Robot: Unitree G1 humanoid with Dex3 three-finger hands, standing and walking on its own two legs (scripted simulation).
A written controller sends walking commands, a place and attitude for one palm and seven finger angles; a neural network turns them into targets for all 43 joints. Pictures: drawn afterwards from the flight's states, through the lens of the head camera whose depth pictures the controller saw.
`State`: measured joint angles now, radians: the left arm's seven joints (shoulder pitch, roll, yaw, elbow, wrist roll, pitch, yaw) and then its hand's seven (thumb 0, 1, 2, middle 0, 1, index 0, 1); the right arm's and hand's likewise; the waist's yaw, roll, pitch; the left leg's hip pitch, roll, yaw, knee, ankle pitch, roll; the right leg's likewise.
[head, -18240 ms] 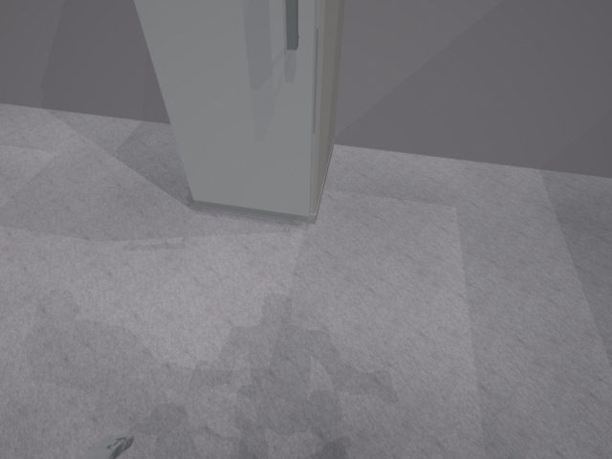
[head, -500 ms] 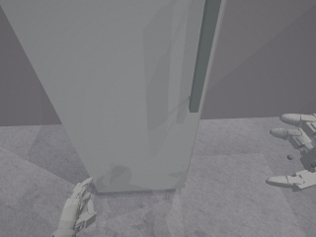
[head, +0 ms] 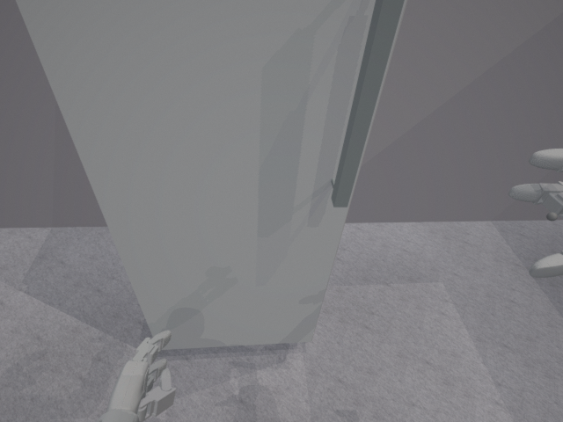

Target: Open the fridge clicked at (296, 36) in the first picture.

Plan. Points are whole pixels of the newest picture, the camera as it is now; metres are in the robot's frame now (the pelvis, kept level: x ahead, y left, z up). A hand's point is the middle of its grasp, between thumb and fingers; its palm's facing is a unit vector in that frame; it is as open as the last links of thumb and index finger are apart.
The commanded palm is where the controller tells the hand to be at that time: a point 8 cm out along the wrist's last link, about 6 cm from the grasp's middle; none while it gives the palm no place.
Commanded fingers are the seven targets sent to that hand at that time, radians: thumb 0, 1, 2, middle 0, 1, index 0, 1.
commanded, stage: raise the hand to about handle height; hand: right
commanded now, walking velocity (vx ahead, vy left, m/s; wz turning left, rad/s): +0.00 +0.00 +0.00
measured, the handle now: (358, 101) +0.53 -0.11 +0.24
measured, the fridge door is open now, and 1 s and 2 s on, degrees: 0 0 0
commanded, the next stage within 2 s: move the hooked fingers beside the handle in 0.42 s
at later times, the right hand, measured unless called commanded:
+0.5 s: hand (493, 213) +0.31 -0.24 +0.21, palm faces -0.01 +0.99 -0.11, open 14.0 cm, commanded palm +0.27 -0.29 +0.23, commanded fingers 0.00 0.50 -0.30 0.30 1.20 0.30 1.20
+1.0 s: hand (473, 190) +0.35 -0.24 +0.21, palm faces -0.01 +1.00 -0.06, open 14.0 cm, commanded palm +0.32 -0.28 +0.22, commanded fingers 0.00 0.50 -0.30 0.30 1.20 0.30 1.20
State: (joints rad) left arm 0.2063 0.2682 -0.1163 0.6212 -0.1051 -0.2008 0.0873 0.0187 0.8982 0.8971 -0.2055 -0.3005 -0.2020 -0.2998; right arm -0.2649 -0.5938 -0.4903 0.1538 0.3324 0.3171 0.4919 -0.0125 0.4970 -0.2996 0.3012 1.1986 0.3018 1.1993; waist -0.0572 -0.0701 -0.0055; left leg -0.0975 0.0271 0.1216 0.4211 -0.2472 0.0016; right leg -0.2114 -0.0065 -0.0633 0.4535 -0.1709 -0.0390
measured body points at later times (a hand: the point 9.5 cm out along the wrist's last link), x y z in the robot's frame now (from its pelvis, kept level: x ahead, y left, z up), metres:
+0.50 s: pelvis +0.02 +0.02 +0.00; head +0.00 +0.05 +0.45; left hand +0.22 +0.25 -0.07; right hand +0.30 -0.29 +0.22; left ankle -0.01 +0.12 -0.74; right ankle +0.05 -0.09 -0.74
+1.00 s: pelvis +0.03 +0.01 +0.00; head +0.01 +0.02 +0.45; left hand +0.22 +0.23 -0.07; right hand +0.35 -0.29 +0.22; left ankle -0.01 +0.12 -0.74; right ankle +0.05 -0.09 -0.74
